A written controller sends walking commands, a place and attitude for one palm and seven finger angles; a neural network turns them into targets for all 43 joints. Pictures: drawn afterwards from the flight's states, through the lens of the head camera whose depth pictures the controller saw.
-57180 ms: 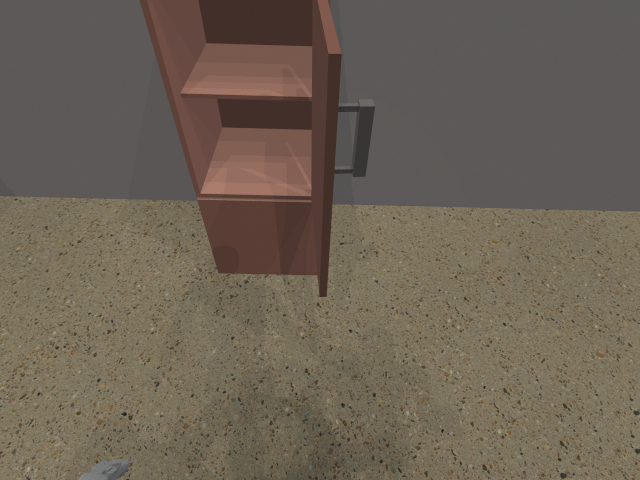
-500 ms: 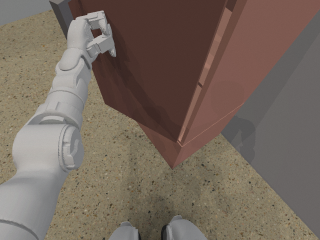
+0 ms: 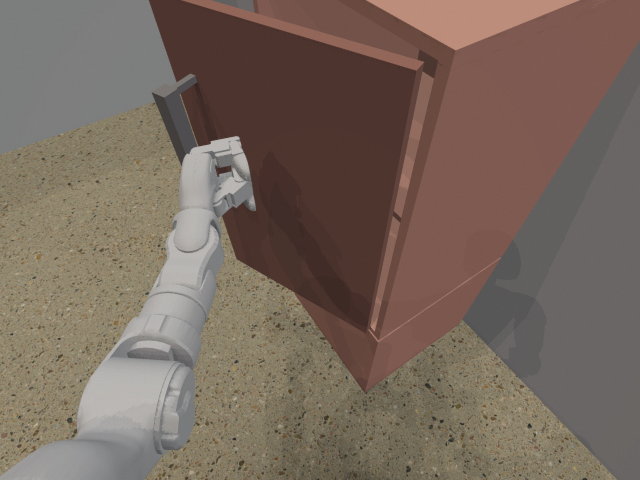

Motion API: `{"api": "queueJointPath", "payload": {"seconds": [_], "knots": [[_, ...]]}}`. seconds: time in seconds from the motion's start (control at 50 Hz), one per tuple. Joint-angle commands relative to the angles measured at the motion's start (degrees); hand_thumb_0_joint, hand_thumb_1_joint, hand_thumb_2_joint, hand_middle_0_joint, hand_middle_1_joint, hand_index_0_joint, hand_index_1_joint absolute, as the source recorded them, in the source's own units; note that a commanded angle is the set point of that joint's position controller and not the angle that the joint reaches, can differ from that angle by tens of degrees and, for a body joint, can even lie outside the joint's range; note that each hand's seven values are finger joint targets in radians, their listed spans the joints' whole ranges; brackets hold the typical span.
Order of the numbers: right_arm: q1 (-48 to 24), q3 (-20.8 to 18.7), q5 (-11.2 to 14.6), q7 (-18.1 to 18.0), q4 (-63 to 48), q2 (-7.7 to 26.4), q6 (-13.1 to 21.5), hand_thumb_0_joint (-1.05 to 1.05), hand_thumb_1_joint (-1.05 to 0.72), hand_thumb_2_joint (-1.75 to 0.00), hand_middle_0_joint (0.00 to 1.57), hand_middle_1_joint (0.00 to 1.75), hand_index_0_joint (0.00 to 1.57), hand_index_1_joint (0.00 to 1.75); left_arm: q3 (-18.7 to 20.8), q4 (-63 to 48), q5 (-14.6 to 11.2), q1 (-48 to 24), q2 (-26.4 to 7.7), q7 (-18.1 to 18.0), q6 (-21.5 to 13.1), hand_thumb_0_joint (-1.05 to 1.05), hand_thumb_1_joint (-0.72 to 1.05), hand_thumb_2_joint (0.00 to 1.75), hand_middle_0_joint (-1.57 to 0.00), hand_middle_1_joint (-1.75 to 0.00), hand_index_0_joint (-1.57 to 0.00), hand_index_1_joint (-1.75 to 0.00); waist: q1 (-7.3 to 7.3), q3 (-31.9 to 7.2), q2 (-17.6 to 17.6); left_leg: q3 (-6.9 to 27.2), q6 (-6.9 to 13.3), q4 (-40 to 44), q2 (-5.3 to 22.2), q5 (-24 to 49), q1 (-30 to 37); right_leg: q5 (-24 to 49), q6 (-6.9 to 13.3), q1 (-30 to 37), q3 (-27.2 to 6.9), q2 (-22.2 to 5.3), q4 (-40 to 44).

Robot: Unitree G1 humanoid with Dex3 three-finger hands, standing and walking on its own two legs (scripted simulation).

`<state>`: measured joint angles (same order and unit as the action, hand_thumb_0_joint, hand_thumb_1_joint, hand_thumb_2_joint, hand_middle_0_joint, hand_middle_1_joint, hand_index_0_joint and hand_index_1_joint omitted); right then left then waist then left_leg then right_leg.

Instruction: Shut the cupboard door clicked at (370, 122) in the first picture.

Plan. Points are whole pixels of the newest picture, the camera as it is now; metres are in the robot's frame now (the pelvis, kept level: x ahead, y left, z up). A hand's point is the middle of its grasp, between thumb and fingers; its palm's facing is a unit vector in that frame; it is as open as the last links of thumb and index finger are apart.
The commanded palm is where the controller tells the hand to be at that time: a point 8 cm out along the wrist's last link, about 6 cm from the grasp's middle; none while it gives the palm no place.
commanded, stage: pull the fist back off the door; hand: left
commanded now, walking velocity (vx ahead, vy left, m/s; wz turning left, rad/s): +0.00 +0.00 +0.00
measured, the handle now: (191, 127) +0.59 +0.17 +0.11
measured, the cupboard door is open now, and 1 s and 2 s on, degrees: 24 24 24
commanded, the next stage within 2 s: draw the hand back to the body in 0.24 s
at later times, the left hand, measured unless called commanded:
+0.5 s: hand (233, 201) +0.42 +0.09 +0.13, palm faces +0.04 -1.00 +0.01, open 3.1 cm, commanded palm +0.37 +0.15 +0.13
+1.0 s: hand (122, 294) +0.28 +0.18 +0.16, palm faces +0.10 -0.98 -0.16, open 3.1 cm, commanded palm +0.24 +0.23 +0.17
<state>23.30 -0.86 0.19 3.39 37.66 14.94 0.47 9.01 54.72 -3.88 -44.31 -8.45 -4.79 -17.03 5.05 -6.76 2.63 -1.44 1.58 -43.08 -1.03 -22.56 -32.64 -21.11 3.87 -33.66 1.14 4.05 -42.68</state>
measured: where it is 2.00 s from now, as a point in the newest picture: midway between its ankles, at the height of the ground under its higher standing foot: outside the picture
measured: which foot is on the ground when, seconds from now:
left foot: down 0.00-1.00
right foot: down 0.00-1.00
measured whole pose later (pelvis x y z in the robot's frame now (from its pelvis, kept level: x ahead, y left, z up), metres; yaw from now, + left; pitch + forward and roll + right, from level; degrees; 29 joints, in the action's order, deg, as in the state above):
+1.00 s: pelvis -0.01 +0.01 +0.03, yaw +2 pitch -2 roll +0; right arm 8.3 2.7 2.7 -3.4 32.0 13.3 -0.2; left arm 2.5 0.3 -6.7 -1.4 -13.7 0.1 -0.2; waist -1.0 -1.5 2.8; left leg 0.0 2.6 -29.4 -2.7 -16.4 -10.8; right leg -15.6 2.7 -11.2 1.8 2.5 -28.9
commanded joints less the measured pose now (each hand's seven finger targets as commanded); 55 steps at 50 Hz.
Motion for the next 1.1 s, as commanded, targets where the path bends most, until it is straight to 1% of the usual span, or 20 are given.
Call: {"api": "queueJointPath", "payload": {"seconds": [0.0,0.04,0.08,0.12,0.22,0.28,0.32,0.34,0.36,0.4,0.44,0.5,0.58,0.66,0.76,0.84,0.86,0.9,1.02,1.08], "knots": [[0.45,-2.36,1.16,-1.61,-6.95,6.97,1.61,0.0,-0.9,-0.9,0.2,0.3,0.2,0.3,-1.55,-18.22,-2.66,-24.01,-4.57,0.46,-0.57,0.0,0.9,0.9,-1.3,-1.5,-1.3,-1.5,0.8,-16.25,-7.47,-0.07,1.6,3.92,-0.88,15.01,8.26,24.5,-4.14,14.2,-3.19,-2.75,8.06],[-1.63,-2.03,1.21,-2.26,-7.17,6.43,2.37,0.0,-0.9,-0.9,0.2,0.3,0.2,0.3,-1.09,-26.25,-2.68,-26.39,-6.69,-0.24,-2.9,0.0,0.9,0.9,-1.3,-1.5,-1.3,-1.5,-0.2,-19.98,-2.98,0.26,1.54,3.85,-0.94,16.17,11.29,25.55,-3.52,15.9,-3.48,-2.73,7.21],[-2.91,-1.93,0.99,-2.67,-6.93,5.63,3.57,0.0,-0.9,-0.9,0.2,0.3,0.2,0.3,-3.58,-33.35,-1.98,-28.36,-5.04,-1.19,-5.94,0.0,0.9,0.9,-1.3,-1.5,-1.3,-1.5,-0.09,-23.95,0.74,0.87,1.3,3.12,-0.67,18.73,15.83,26.81,-2.98,15.15,-2.83,-2.51,5.63],[-3.09,-2.06,0.82,-2.93,-5.65,5.57,4.22,0.0,-0.9,-0.9,0.2,0.3,0.2,0.3,-4.74,-33.87,-1.04,-26.15,-4.7,-1.77,-7.13,0.0,0.9,0.9,-1.3,-1.5,-1.3,-1.5,0.44,-23.93,0.89,1.72,1.09,2.75,-0.12,19.61,17.81,26.19,-3.0,12.96,-2.25,-2.41,4.98],[-4.79,-1.14,1.61,-3.35,-4.61,6.13,2.97,0.0,-0.9,-0.9,0.2,0.3,0.2,0.3,-4.09,-16.12,-0.78,-19.05,-4.61,-1.27,0.17,0.0,0.9,0.9,-1.3,-1.5,-1.3,-1.5,1.16,-11.37,-8.34,1.22,1.29,5.43,-0.68,9.6,8.2,17.49,-4.41,11.76,-3.26,-3.46,9.13],[-5.98,-0.47,2.13,-3.86,-5.35,6.36,1.68,0.0,-0.9,-0.9,0.2,0.3,0.2,0.3,-3.35,-9.21,-2.32,-21.11,-4.49,-0.53,4.96,0.0,0.9,0.9,-1.3,-1.5,-1.3,-1.5,0.98,-7.16,-9.21,1.14,1.17,6.57,-1.12,5.85,5.43,11.13,-4.39,11.26,-4.53,-4.18,12.07],[-6.14,-0.41,1.98,-4.06,-5.93,6.49,1.65,0.0,-0.9,-0.9,0.2,0.3,0.2,0.3,0.19,-10.76,-3.67,-22.26,-7.14,-0.43,4.37,0.0,0.9,0.9,-1.3,-1.5,-1.3,-1.5,-0.34,-11.55,-8.6,1.14,1.14,6.59,-1.14,8.7,6.52,14.46,-3.81,14.35,-4.29,-4.15,10.87],[-6.43,-0.24,1.8,-4.01,-6.53,6.13,1.97,0.0,-0.9,-0.9,0.2,0.3,0.2,0.3,-0.58,-13.47,-4.16,-23.28,-5.96,-0.19,3.05,0.0,0.9,0.9,-1.3,-1.5,-1.3,-1.5,-0.58,-13.68,-6.5,0.98,1.1,6.28,-1.19,10.69,7.73,17.57,-3.47,15.3,-3.99,-3.96,9.76],[-6.14,-0.44,1.5,-3.85,-7.2,5.95,2.58,0.0,-0.9,-0.9,0.2,0.3,0.2,0.3,0.92,-17.4,-4.37,-22.1,-7.02,0.01,0.9,0.0,0.9,0.9,-1.3,-1.5,-1.3,-1.5,-2.01,-17.99,-5.84,1.0,0.98,6.08,-1.14,13.67,9.33,21.39,-3.08,17.83,-3.53,-3.77,8.18],[-5.84,-0.66,1.05,-3.38,-8.7,5.85,3.57,0.0,-0.9,-0.9,0.2,0.3,0.2,0.3,2.08,-26.0,-3.81,-15.09,-8.58,0.43,-3.39,0.0,0.9,0.9,-1.3,-1.5,-1.3,-1.5,-4.65,-25.49,-2.69,1.04,0.68,5.52,-0.84,21.34,13.52,29.6,-2.32,21.89,-2.6,-3.37,4.84],[-6.53,-0.73,1.13,-2.72,-9.53,5.2,4.2,0.0,-0.9,-0.9,0.2,0.3,0.2,0.3,0.86,-32.38,-2.93,-8.32,-7.96,1.2,-5.62,0.0,0.9,0.9,-1.3,-1.5,-1.3,-1.5,-5.51,-27.01,-1.73,0.56,0.7,5.06,-0.51,25.47,15.22,33.67,-2.36,22.42,-2.47,-3.32,3.82],[-6.67,-1.18,1.72,-2.43,-9.98,5.78,3.44,0.0,-0.9,-0.9,0.2,0.3,0.2,0.3,-1.38,-32.88,-1.88,0.63,-7.19,2.91,-2.29,0.0,0.9,0.9,-1.3,-1.5,-1.3,-1.5,-4.84,-18.85,-7.51,0.49,1.17,6.66,0.08,22.43,13.14,31.18,-3.17,21.17,-2.01,-3.27,5.85],[-11.31,-0.81,3.44,-4.03,-11.7,6.16,2.3,0.0,-0.9,-0.9,0.2,0.3,0.2,0.3,-2.37,-40.21,-5.25,2.01,-7.02,5.5,6.41,0.0,0.9,0.9,-1.3,-1.5,-1.3,-1.5,-3.99,-10.26,-9.15,-0.05,1.76,9.72,-0.06,14.09,13.36,21.15,-4.17,19.59,-3.06,-3.77,12.23],[-15.02,0.16,3.69,-5.95,-12.72,5.18,3.59,0.0,-0.9,-0.9,0.2,0.3,0.2,0.3,-3.01,-53.98,-7.15,0.74,-7.4,6.03,8.57,0.0,0.9,0.9,-1.3,-1.5,-1.3,-1.5,-4.94,-11.43,-2.47,0.9,1.92,11.38,-0.08,14.83,19.25,18.89,-3.05,20.81,-2.48,-3.56,13.31],[-16.63,1.07,3.65,-6.44,-12.64,4.75,5.05,0.0,-0.9,-0.9,0.2,0.3,0.2,0.3,-2.65,-58.67,-7.08,12.42,-8.55,7.39,9.66,0.0,0.9,0.9,-1.27,-1.47,-1.27,-1.47,-5.98,-9.79,-2.47,1.91,1.45,13.46,0.15,15.78,20.79,19.1,-2.54,22.39,-1.27,-3.5,13.35],[-18.26,1.57,4.25,-6.34,-13.41,4.99,3.59,0.0,-0.9,-0.9,0.2,0.3,0.2,0.3,-0.88,-58.14,-7.82,22.77,-9.54,9.65,17.08,0.0,0.9,0.9,-1.16,-1.35,-1.16,-1.35,-6.82,-5.12,-3.94,2.04,1.14,15.17,0.06,14.7,19.92,18.13,-2.68,22.89,-0.76,-3.79,15.01],[-18.94,1.65,2.92,-7.0,-13.23,3.67,2.94,0.0,-0.9,-0.9,0.2,0.3,0.2,0.3,-4.14,-64.43,-3.37,23.06,-12.06,6.61,13.8,0.0,0.9,0.9,-1.13,-1.32,-1.13,-1.32,-5.62,0.56,-5.18,2.8,1.16,17.07,0.21,14.3,20.2,16.41,-3.22,21.94,-2.97,-4.99,18.57],[-19.52,1.71,2.53,-7.18,-13.04,3.93,2.11,0.0,-0.9,-0.9,0.2,0.3,0.2,0.3,-3.28,-63.21,-2.83,29.82,-11.36,4.65,13.55,0.0,0.9,0.9,-1.08,-1.26,-1.08,-1.26,-6.11,2.45,-6.77,3.0,1.38,17.84,0.48,13.34,20.02,14.88,-3.58,22.7,-3.13,-5.16,20.17],[-20.69,2.46,1.72,-7.66,-13.55,3.3,0.88,0.0,-0.9,-0.9,0.2,0.3,0.2,0.3,-0.6,-76.94,-1.29,31.47,-15.33,1.7,12.88,0.0,0.9,0.9,-0.92,-1.08,-0.92,-1.08,-6.09,-2.93,2.97,3.58,1.0,21.2,0.98,17.36,27.22,16.9,-2.29,28.35,-2.29,-4.89,21.36],[-21.19,2.73,1.34,-7.86,-13.08,3.07,1.53,0.0,-0.9,-0.9,0.2,0.3,0.2,0.3,1.06,-81.84,-0.54,33.82,-16.93,0.21,12.44,0.0,0.9,0.9,-0.83,-0.99,-0.83,-0.99,-6.36,-3.8,3.99,4.22,0.68,22.22,1.24,19.33,29.37,17.68,-1.99,29.38,-1.61,-4.35,22.02]]}}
